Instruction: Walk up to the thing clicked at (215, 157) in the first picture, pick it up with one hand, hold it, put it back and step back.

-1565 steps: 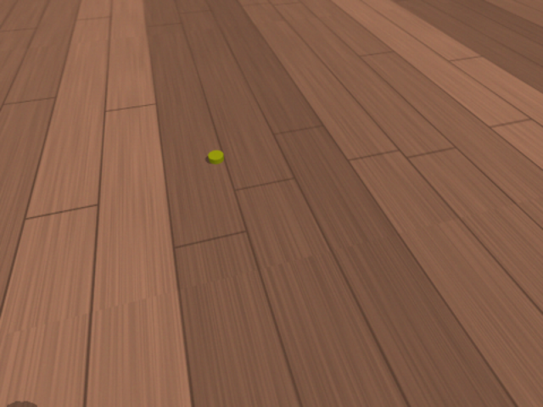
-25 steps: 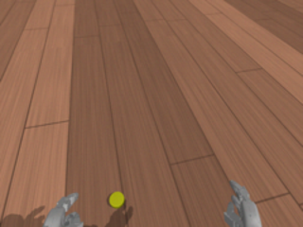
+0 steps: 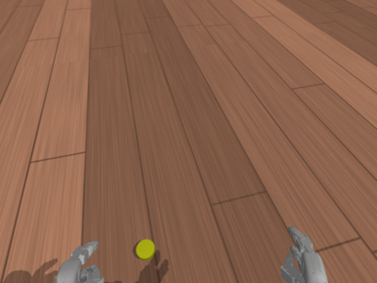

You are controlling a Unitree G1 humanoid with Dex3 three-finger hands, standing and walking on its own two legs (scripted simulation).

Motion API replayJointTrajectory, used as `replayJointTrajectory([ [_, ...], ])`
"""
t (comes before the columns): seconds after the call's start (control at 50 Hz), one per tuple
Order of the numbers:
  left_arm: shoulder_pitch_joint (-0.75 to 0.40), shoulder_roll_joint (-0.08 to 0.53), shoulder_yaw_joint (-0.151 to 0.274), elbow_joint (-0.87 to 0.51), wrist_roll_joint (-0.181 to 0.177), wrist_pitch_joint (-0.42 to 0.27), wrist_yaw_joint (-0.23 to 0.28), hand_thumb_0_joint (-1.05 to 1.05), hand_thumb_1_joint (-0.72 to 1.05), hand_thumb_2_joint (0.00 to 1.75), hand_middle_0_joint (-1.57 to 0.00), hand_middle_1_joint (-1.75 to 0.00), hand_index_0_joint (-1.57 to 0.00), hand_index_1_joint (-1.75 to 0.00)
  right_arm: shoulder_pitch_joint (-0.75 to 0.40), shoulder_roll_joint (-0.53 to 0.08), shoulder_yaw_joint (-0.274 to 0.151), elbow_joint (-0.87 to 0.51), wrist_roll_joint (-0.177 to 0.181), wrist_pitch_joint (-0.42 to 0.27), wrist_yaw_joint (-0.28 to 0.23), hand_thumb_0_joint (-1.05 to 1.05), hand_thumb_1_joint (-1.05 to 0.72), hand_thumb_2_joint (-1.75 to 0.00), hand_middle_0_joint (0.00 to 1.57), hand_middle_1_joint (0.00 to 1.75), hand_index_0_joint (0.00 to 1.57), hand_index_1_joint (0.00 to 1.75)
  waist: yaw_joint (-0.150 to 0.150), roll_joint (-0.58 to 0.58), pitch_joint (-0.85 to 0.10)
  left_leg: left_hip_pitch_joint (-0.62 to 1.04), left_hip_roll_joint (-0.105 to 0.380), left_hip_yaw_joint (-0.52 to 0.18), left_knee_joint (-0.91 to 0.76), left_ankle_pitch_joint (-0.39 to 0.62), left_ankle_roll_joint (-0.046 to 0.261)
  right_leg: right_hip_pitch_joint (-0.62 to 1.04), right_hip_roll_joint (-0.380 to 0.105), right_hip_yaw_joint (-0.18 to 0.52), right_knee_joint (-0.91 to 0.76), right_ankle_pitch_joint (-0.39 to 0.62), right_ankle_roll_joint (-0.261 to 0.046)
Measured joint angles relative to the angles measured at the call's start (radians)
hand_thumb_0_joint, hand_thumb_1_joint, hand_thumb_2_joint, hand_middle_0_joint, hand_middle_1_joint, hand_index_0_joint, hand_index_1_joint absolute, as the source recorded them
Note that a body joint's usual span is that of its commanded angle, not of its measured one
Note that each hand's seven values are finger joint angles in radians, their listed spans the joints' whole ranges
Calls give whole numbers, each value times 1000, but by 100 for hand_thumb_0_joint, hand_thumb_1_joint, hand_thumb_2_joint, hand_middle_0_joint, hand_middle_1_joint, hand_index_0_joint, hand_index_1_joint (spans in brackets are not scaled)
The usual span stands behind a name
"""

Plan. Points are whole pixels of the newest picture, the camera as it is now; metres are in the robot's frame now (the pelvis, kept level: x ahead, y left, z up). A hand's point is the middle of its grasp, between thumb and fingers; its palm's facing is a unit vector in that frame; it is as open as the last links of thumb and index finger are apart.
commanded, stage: home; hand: left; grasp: from above
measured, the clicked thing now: (145, 249) +0.42 +0.20 -0.70
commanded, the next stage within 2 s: stand in 1.02 s
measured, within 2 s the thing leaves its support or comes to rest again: neither
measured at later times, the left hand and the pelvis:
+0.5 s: hand (101, 281) +0.16 +0.18 -0.04, palm faces +0.05 -0.98 -0.21, open 7.4 cm; pelvis +0.00 +0.00 +0.00, yaw +0 degrees
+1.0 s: hand (99, 280) +0.17 +0.18 -0.04, palm faces +0.05 -0.98 -0.21, open 7.4 cm; pelvis +0.01 +0.00 +0.00, yaw +0 degrees
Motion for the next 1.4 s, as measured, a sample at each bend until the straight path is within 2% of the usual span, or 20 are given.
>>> replayJointTrajectory([
  [1.12,10,12,-6,-32,-3,3,11,1,90,90,-20,-30,-20,-30,2,0,-4,-20,5,25,3,2,-90,-90,20,30,21,30,0,-3,-4,-7,-1,-1,16,-15,4,-3,0,1,6,-10,4],
  [1.14,-19,18,-18,18,20,-48,15,1,90,90,-20,-30,-20,-30,-11,0,-14,1,-20,30,12,2,-90,-90,20,30,21,30,5,-7,27,19,-4,0,9,-12,6,23,-3,1,3,-9,4],
  [1.18,-123,34,-36,210,66,-185,20,1,90,90,-21,-30,-20,-30,-57,-17,-21,86,-68,87,58,1,-91,-90,20,30,21,30,33,-30,89,87,-16,14,-30,7,13,79,-17,12,-15,-1,2],
  [1.22,-202,48,-36,385,93,-272,21,1,90,90,-21,-30,-20,-30,-94,-40,-19,161,-84,147,109,1,-90,-90,20,30,21,30,51,-47,127,138,-27,25,-72,29,16,120,-28,21,-39,12,3],
  [1.3,-266,68,-14,620,104,-346,19,0,90,89,-21,-30,-21,-30,-114,-62,-45,250,-62,198,168,1,-90,-90,20,30,21,30,63,-64,168,218,-41,38,-148,63,21,189,-43,32,-95,37,11],
  [1.4,-270,80,11,830,102,-391,22,1,90,90,-20,-30,-20,-30,-107,-73,-71,329,-56,225,184,1,-91,-90,20,30,21,30,59,-65,190,297,-43,41,-228,93,28,272,-45,31,-188,76,20],
])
